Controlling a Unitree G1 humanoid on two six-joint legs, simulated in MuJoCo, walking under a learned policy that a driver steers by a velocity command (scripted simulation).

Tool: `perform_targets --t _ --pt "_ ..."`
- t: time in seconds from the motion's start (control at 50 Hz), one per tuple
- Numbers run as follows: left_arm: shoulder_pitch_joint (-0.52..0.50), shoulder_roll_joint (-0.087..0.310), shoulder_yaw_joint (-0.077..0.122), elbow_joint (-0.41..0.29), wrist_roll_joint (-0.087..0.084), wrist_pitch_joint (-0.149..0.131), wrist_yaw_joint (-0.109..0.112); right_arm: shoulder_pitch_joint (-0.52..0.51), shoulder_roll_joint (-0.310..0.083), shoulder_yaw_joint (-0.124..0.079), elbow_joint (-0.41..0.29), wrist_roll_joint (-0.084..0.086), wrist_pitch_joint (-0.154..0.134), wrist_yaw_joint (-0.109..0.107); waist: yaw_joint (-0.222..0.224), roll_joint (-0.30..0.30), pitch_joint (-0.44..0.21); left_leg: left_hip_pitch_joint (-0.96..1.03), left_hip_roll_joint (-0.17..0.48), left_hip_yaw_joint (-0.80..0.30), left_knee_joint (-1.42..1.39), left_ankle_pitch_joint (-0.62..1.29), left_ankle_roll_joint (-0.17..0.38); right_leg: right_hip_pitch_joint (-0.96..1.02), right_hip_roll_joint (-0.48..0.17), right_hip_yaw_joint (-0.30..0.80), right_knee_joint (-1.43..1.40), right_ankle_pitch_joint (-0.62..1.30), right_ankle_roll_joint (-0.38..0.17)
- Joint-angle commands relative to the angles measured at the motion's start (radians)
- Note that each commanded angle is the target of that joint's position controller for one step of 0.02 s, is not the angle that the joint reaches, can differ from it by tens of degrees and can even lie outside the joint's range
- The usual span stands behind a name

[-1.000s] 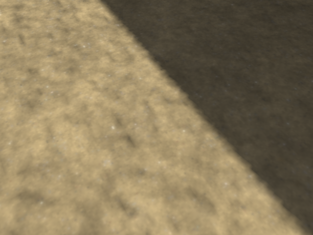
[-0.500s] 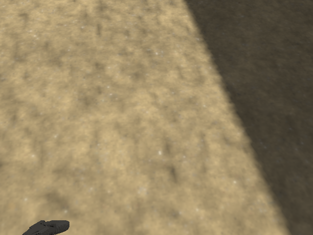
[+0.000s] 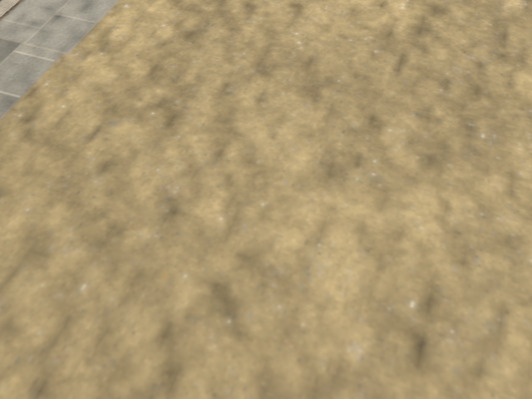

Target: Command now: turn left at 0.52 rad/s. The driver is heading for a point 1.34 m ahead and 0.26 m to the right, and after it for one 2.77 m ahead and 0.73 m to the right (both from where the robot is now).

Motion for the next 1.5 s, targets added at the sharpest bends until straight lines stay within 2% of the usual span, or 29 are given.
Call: perform_targets --t 0.02,0.06,0.08,0.1,0.12,0.14,0.18,0.22,0.32,0.42,0.52,0.54,0.56,0.58,0.6,0.62,0.66,0.82,1.04,1.08,1.1,1.12,1.14,1.22,1.28,1.42,1.44,1.46,1.5 --pt "-0.018 0.199 0.056 -0.046 -0.030 -0.019 -0.009 0.007 -0.071 -0.023 -0.073 -0.001 -0.013 0.006 -0.014 -0.193 -0.167 0.086 -0.050 0.049 -0.204 0.017 0.050 0.167 -0.244 0.179 -0.053 0.392 -0.208" --pt "0.006 0.164 0.044 -0.017 -0.048 -0.023 -0.009 0.084 -0.087 -0.033 -0.035 -0.004 -0.016 0.009 -0.055 -0.163 -0.175 0.294 -0.087 0.058 -0.488 0.228 0.114 0.084 -0.203 0.129 0.059 0.342 -0.128" --pt "0.059 0.108 0.026 -0.005 -0.022 -0.030 -0.015 0.109 -0.147 -0.050 -0.032 -0.004 -0.019 0.000 -0.040 -0.013 -0.214 0.490 0.019 -0.091 -0.506 0.490 0.152 -0.076 -0.134 0.048 0.213 0.127 -0.037" --pt "0.065 0.046 -0.005 -0.049 0.038 -0.038 -0.032 0.088 -0.244 -0.061 -0.062 -0.020 -0.020 -0.015 -0.005 0.315 -0.231 0.624 0.291 -0.393 -0.437 0.896 0.300 -0.366 -0.016 0.003 0.487 -0.446 0.061" --pt "-0.016 0.128 0.024 -0.054 0.016 -0.037 -0.020 0.115 -0.203 -0.053 -0.059 -0.051 -0.037 -0.008 -0.102 0.229 -0.289 0.511 0.349 -0.418 -0.478 0.812 0.438 -0.403 0.001 0.132 0.646 -0.472 0.080" --pt "-0.049 0.163 0.036 -0.050 -0.017 -0.028 -0.013 0.085 -0.171 -0.040 -0.044 -0.057 -0.052 0.000 -0.092 0.153 -0.226 0.448 0.273 -0.328 -0.500 0.697 0.405 -0.395 -0.009 0.164 0.704 -0.408 0.072" --pt "0.018 0.135 0.034 0.001 -0.011 -0.004 0.001 -0.034 -0.091 -0.014 -0.032 -0.028 -0.066 -0.003 -0.029 0.115 -0.177 0.376 0.180 -0.201 -0.509 0.579 0.312 -0.365 -0.023 0.183 0.675 -0.268 0.076" --pt "0.114 0.102 0.026 0.050 -0.010 0.009 -0.004 -0.084 -0.017 0.015 -0.006 -0.039 -0.077 -0.007 0.017 0.127 -0.175 0.270 0.128 -0.080 -0.522 0.589 0.285 -0.207 -0.011 0.173 0.619 -0.150 0.095" --pt "0.021 0.130 0.022 -0.025 -0.029 0.014 -0.014 -0.039 -0.124 -0.028 0.033 -0.042 -0.060 -0.033 -0.054 0.131 -0.103 0.327 0.219 -0.110 -0.543 0.442 0.332 -0.253 -0.004 0.152 0.492 -0.202 0.086" --pt "0.036 0.106 0.023 -0.066 -0.029 0.029 -0.028 -0.065 -0.123 -0.040 0.046 -0.031 -0.054 -0.038 -0.049 0.105 -0.096 0.360 0.274 -0.095 -0.533 0.484 0.338 -0.257 -0.026 0.128 0.454 -0.247 0.063" --pt "0.100 0.092 0.035 -0.089 -0.034 0.038 -0.051 -0.107 -0.139 -0.059 0.056 -0.003 -0.050 -0.037 -0.001 0.103 -0.145 0.366 0.263 0.026 -0.409 0.526 0.247 -0.100 0.020 0.052 0.201 -0.115 -0.002" --pt "0.139 0.103 0.045 -0.080 -0.032 0.038 -0.047 -0.086 -0.122 -0.058 0.071 0.003 -0.049 -0.035 0.013 0.069 -0.153 0.317 0.228 0.084 -0.322 0.435 0.191 -0.010 0.051 0.053 0.095 -0.008 -0.033" --pt "0.188 0.186 0.075 -0.075 -0.027 0.034 -0.031 -0.046 -0.085 -0.053 0.081 -0.011 -0.050 -0.031 0.012 -0.101 -0.151 0.153 0.134 0.173 -0.105 0.228 0.102 0.140 -0.017 0.225 -0.008 0.278 -0.098" --pt "0.209 0.334 0.106 -0.107 -0.013 0.020 -0.018 -0.115 -0.027 -0.031 0.010 -0.058 -0.055 -0.027 0.000 -0.409 -0.127 -0.223 -0.053 0.177 0.216 -0.290 -0.006 0.303 -0.269 0.665 -0.025 0.712 -0.279" --pt "0.240 0.301 0.094 -0.126 0.023 -0.007 -0.032 -0.207 -0.058 -0.035 -0.012 -0.049 -0.067 -0.030 0.079 -0.282 -0.241 -0.283 -0.098 -0.033 0.375 -0.357 0.002 0.308 -0.329 0.748 -0.075 0.643 -0.393" --pt "0.199 0.276 0.085 -0.126 0.021 -0.027 -0.035 -0.219 -0.083 -0.043 -0.009 -0.024 -0.072 -0.030 0.051 -0.179 -0.203 -0.307 -0.080 -0.077 0.411 -0.276 0.024 0.300 -0.280 0.671 -0.084 0.550 -0.355" --pt "0.087 0.224 0.071 -0.143 -0.029 -0.025 -0.016 -0.181 -0.103 -0.051 0.022 -0.030 -0.074 -0.042 -0.013 -0.074 -0.151 -0.316 -0.050 -0.097 0.334 -0.097 0.036 0.252 -0.193 0.561 -0.068 0.465 -0.252" --pt "0.081 0.193 0.044 -0.157 -0.014 0.006 0.021 -0.127 -0.070 -0.036 0.075 -0.017 -0.065 -0.034 -0.010 -0.129 -0.175 -0.162 -0.081 -0.065 0.131 0.097 -0.019 0.199 -0.110 0.469 -0.053 0.478 -0.206" --pt "0.015 0.155 0.015 -0.145 -0.002 0.013 -0.004 -0.116 -0.071 -0.026 0.075 -0.007 -0.088 -0.011 0.006 -0.160 -0.130 0.083 -0.066 -0.036 -0.207 0.012 0.014 0.129 -0.103 0.556 0.014 0.538 -0.223" --pt "-0.006 0.080 -0.013 -0.125 -0.004 0.005 -0.004 -0.047 -0.028 -0.008 0.105 -0.014 -0.099 0.003 -0.047 -0.129 -0.150 0.271 -0.047 -0.030 -0.492 0.279 0.039 0.098 -0.072 0.494 0.020 0.465 -0.168" --pt "0.041 0.075 -0.012 -0.109 0.013 -0.009 -0.006 -0.048 -0.063 -0.012 0.104 -0.023 -0.102 0.003 -0.025 -0.095 -0.165 0.360 -0.017 -0.088 -0.508 0.470 0.062 0.077 -0.032 0.461 0.024 0.345 -0.120" --pt "0.105 0.108 0.000 -0.107 0.037 -0.022 -0.007 -0.074 -0.169 -0.034 0.078 -0.024 -0.101 -0.002 0.041 0.032 -0.173 0.398 0.063 -0.191 -0.431 0.734 0.124 0.041 0.054 0.385 0.086 0.146 -0.071" --pt "0.107 0.121 0.007 -0.103 0.042 -0.029 -0.003 -0.096 -0.180 -0.041 0.080 -0.015 -0.096 -0.001 0.048 0.130 -0.173 0.360 0.098 -0.244 -0.418 0.729 0.219 0.028 0.116 0.303 0.109 0.000 -0.017" --pt "-0.006 0.115 0.028 -0.138 0.009 -0.016 0.013 -0.012 -0.184 -0.054 0.078 0.006 -0.086 -0.007 -0.035 0.203 -0.141 0.392 0.171 -0.495 -0.472 0.649 0.339 -0.143 0.170 0.229 0.301 -0.278 0.038" --pt "-0.016 0.094 0.033 -0.151 -0.008 -0.017 0.005 0.018 -0.207 -0.072 0.080 0.007 -0.088 -0.024 -0.044 0.124 -0.154 0.439 0.184 -0.542 -0.487 0.649 0.347 -0.272 0.147 0.297 0.507 -0.421 0.056" --pt "0.129 0.093 0.054 -0.084 -0.019 -0.037 -0.023 -0.109 -0.164 -0.077 0.019 0.036 -0.013 -0.040 0.030 0.131 -0.200 0.175 -0.019 -0.453 -0.425 0.268 0.177 0.148 0.148 0.224 -0.086 0.031 0.048" --pt "0.151 0.173 0.074 -0.090 -0.005 -0.030 -0.012 -0.051 -0.103 -0.060 0.023 0.023 -0.015 -0.036 0.004 -0.035 -0.205 0.011 -0.114 -0.355 -0.241 -0.044 0.114 0.276 -0.064 0.431 -0.152 -0.015 -0.028" --pt "0.076 0.241 0.081 -0.118 0.046 -0.026 -0.014 -0.011 -0.095 -0.062 0.006 0.015 -0.029 -0.036 -0.044 -0.297 -0.144 -0.157 -0.215 -0.230 -0.010 -0.255 0.069 0.175 -0.293 0.731 -0.207 0.027 -0.171" --pt "0.015 0.163 0.057 -0.152 0.038 -0.048 -0.004 0.005 -0.204 -0.088 0.033 0.013 -0.043 -0.028 -0.054 -0.179 -0.085 -0.230 -0.061 -0.171 0.218 -0.093 0.061 0.124 -0.291 0.662 -0.262 -0.361 -0.187"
